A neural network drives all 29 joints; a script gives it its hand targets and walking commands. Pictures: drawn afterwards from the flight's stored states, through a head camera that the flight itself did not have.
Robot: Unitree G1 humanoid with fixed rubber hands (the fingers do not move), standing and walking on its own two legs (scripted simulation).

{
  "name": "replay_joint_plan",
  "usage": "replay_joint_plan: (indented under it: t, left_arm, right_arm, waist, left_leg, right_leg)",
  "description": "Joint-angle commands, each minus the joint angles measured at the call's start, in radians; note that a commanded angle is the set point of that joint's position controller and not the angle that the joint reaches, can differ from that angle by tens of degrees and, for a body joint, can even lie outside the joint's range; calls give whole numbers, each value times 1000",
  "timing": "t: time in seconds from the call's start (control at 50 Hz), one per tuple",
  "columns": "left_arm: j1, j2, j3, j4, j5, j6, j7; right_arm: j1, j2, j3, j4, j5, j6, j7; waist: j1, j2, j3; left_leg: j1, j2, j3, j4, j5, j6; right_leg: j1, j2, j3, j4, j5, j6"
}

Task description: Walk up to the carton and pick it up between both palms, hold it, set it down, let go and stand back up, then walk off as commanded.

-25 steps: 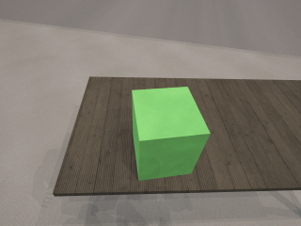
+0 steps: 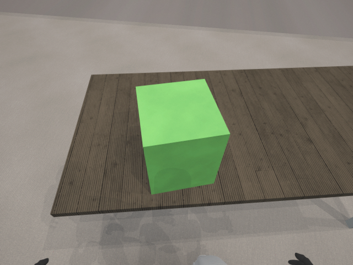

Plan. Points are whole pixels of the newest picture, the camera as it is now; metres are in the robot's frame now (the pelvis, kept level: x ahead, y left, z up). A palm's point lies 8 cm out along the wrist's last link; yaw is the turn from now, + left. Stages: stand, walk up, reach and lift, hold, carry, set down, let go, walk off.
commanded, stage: walk off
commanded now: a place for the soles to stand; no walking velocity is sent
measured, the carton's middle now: (177, 138) +0.45 -0.01 -0.03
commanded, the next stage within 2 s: stand in 1.94 s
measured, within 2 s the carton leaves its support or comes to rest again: neither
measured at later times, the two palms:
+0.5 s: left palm out of the picture -0.01 +0.31 -0.11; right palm out of the picture -0.10 -0.31 -0.08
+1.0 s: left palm out of the picture -0.16 +0.33 -0.08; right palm out of the picture -0.17 -0.30 -0.10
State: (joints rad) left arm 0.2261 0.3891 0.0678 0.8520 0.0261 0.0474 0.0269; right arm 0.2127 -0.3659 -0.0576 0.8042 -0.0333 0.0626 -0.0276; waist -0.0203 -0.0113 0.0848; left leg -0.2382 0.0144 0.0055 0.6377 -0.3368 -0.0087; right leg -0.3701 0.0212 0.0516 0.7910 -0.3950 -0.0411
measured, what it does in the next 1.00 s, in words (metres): walks backwards: left foot, then right foot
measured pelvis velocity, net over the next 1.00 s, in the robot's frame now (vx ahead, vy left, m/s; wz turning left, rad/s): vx -0.27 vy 0.01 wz -0.01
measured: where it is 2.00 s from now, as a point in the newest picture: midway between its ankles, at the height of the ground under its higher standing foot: outside the picture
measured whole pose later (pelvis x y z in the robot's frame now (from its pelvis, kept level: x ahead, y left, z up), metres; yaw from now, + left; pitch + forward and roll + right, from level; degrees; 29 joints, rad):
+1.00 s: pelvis -0.27 +0.01 +0.00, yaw -1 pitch -4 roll -1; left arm 0.21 0.37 0.06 0.68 0.04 0.04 0.06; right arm 0.22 -0.43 -0.07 0.66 0.00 0.11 -0.01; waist 0.01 0.06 0.20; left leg -0.45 -0.10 -0.18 1.25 -0.51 -0.04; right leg -0.31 0.02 0.08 0.64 -0.27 0.02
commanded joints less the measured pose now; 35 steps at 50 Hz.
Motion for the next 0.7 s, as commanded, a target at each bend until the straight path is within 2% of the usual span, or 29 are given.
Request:
replay_joint_plan:
  t: [0.0, 0.02, 0.04, 0.06, 0.08, 0.12, 0.14, 0.16, 0.2, 0.22, 0.26, 0.28, 0.32, 0.36, 0.38, 0.4, 0.42, 0.44, 0.46, 0.48, 0.5, 0.52, 0.54, 0.56, 0.58, 0.6, 0.62, 0.64, 0.68]
  left_arm:
    - [102, 184, 37, -57, 12, -32, -4]
    - [70, 274, 50, -66, 14, -31, 4]
    - [-8, 297, 58, -117, 0, -33, 8]
    - [-2, 263, 47, -161, 2, -40, 1]
    - [-40, 244, 39, -188, 0, -42, 7]
    - [-88, 198, 43, -231, 1, -23, 13]
    - [-112, 202, 50, -228, 2, -14, 7]
    - [-117, 207, 57, -229, 13, -8, 9]
    - [-94, 194, 65, -241, 20, 3, 19]
    - [-119, 207, 72, -251, 19, 2, 25]
    - [-112, 217, 73, -249, 24, 11, 33]
    - [-101, 231, 68, -258, 15, 8, 29]
    - [-59, 248, 70, -255, 24, 15, 24]
    - [-51, 246, 69, -237, 11, 17, 21]
    - [-53, 233, 56, -217, 6, 20, 17]
    - [-10, 172, 48, -214, -12, 27, 7]
    - [-45, 134, 65, -262, -11, 34, 11]
    - [-87, 183, 76, -267, -11, 42, 27]
    - [-82, 207, 83, -267, -22, 37, 15]
    - [-50, 217, 83, -220, -30, 28, 10]
    - [0, 229, 79, -198, -30, 22, 9]
    - [31, 200, 73, -180, -17, 19, 12]
    - [-14, 199, 68, -180, -17, 18, 10]
    - [-44, 194, 58, -173, -22, 15, 7]
    - [-31, 187, 53, -168, -22, 12, 5]
    - [-8, 157, 48, -172, -18, 3, 5]
    - [-39, 147, 52, -186, -20, 6, 7]
    - [-43, 156, 50, -179, -26, 7, 12]
    - [-17, 143, 45, -143, -26, -4, 13]
  right_arm:
    - [-119, -191, -37, -112, 5, 0, -14]
    - [-34, -175, -19, -116, 20, -9, -16]
    - [59, -131, -6, -63, 24, -2, -22]
    - [101, -157, -28, -66, 26, 5, -33]
    - [118, -172, -35, -70, 27, 0, -39]
    - [121, -208, -52, -72, 27, -13, -36]
    - [147, -225, -49, -38, 29, -6, -31]
    - [147, -222, -46, -43, 21, 0, -24]
    - [88, -232, -58, -99, 9, 12, -13]
    - [108, -232, -56, -93, 8, 18, -5]
    - [124, -224, -55, -110, 11, 27, 7]
    - [116, -222, -48, -107, 20, 27, 11]
    - [177, -216, -51, -105, 21, 18, 9]
    - [234, -197, -63, -92, 0, 17, 14]
    - [281, -199, -64, -50, 6, 12, 21]
    - [250, -242, -58, -86, -16, 8, 20]
    - [132, -309, -89, -157, -22, -4, 16]
    - [38, -307, -88, -209, -32, -31, 9]
    - [-30, -260, -71, -231, -30, -39, -2]
    - [-124, -219, -59, -248, -31, -36, -8]
    - [-137, -197, -43, -255, -24, -36, -12]
    - [-135, -194, -46, -256, -9, -32, -20]
    - [-84, -191, -42, -264, -11, -31, -23]
    - [-26, -197, -32, -253, -12, -24, -22]
    - [17, -194, -38, -256, -6, -27, -26]
    - [33, -198, -39, -250, -10, -25, -31]
    - [62, -190, -36, -259, -7, -24, -29]
    - [108, -204, -32, -253, -4, -21, -28]
    - [84, -221, -42, -236, -5, -11, -23]
  waist:
    - [56, -21, -42]
    - [28, -187, -77]
    - [-15, -225, -74]
    - [11, -261, -100]
    - [2, -258, -75]
    - [5, -207, -135]
    - [-4, -187, -153]
    - [17, -206, -168]
    - [42, -145, -119]
    - [30, -150, -127]
    - [39, -138, -106]
    - [51, -152, -100]
    - [45, -220, -146]
    - [10, -144, -125]
    - [-12, -119, -132]
    - [-21, 105, -72]
    - [-31, 334, -23]
    - [-29, 242, 68]
    - [18, 161, 115]
    - [46, 130, 102]
    - [61, 140, 70]
    - [50, 231, 0]
    - [14, 239, -15]
    - [-21, 182, 1]
    - [-19, 182, -33]
    - [-31, 180, -42]
    - [-40, 203, -30]
    - [-64, 238, -43]
    - [-45, 213, -30]
  left_leg:
    - [-77, 96, -39, 135, 331, 74]
    - [-188, -42, 20, 279, -40, 8]
    - [-195, -108, -60, 483, -324, -5]
    - [-198, -124, -190, 581, -343, 5]
    - [-218, -116, -250, 611, -330, 3]
    - [-240, -109, -221, 684, -238, -12]
    - [-247, -122, -202, 719, -216, -24]
    - [-242, -112, -189, 720, -223, -36]
    - [-221, -126, -181, 723, -197, -43]
    - [-187, -98, -187, 678, -197, -44]
    - [-166, -83, -138, 481, -210, -33]
    - [-175, -87, -116, 442, -231, -38]
    - [-136, -33, -75, 172, -246, -8]
    - [48, -22, -45, 6, -146, 49]
    - [146, -15, -52, -129, -95, 70]
    - [47, 79, -235, -314, -306, 112]
    - [-147, 387, -602, -460, -309, 240]
    - [-342, 406, -690, -484, -211, 277]
    - [-397, 341, -535, -433, -64, 263]
    - [-311, 259, -381, -374, 90, 223]
    - [-138, 221, -284, -285, 330, 184]
    - [-46, 233, -229, -203, 488, 236]
    - [11, 224, -213, -175, 552, 227]
    - [72, 222, -236, -176, 539, 243]
    - [131, 209, -260, -152, 572, 219]
    - [163, 225, -236, -139, 606, 240]
    - [212, 242, -287, -129, 648, 249]
    - [250, 238, -291, -130, 648, 232]
    - [168, 209, -244, -131, 589, 217]
  right_leg:
    - [137, -89, 113, -406, 442, 3]
    - [165, -234, 338, -425, 615, -62]
    - [103, -329, 477, -501, 471, -148]
    - [55, -354, 480, -483, 459, -195]
    - [57, -343, 444, -445, 534, -226]
    - [118, -278, 307, -400, 471, -224]
    - [170, -271, 307, -376, 462, -220]
    - [181, -283, 287, -363, 473, -226]
    - [133, -249, 299, -390, 274, -189]
    - [85, -268, 293, -399, 193, -197]
    - [111, -247, 274, -437, 90, -155]
    - [102, -258, 286, -441, 53, -165]
    - [168, -280, 331, -443, 27, -136]
    - [28, -299, 333, -432, -24, -87]
    - [-72, -214, 253, -325, -110, -41]
    - [-150, -33, 136, -121, -281, 27]
    - [-184, 159, -15, 323, -286, 94]
    - [-114, 118, 177, 453, -294, 76]
    - [-67, 102, 224, 542, -221, 64]
    - [-106, 126, 186, 609, -152, 64]
    - [-173, 111, 182, 560, -94, 64]
    - [-156, 101, 129, 554, -104, 68]
    - [-174, 107, 118, 524, -82, 78]
    - [-204, 114, 112, 478, -96, 73]
    - [-199, 123, 116, 423, -88, 77]
    - [-201, 96, 112, 335, -117, 70]
    - [-213, 91, 116, 271, -129, 64]
    - [-189, 73, 98, 164, -133, 69]
    - [-67, 74, 16, 21, -155, 61]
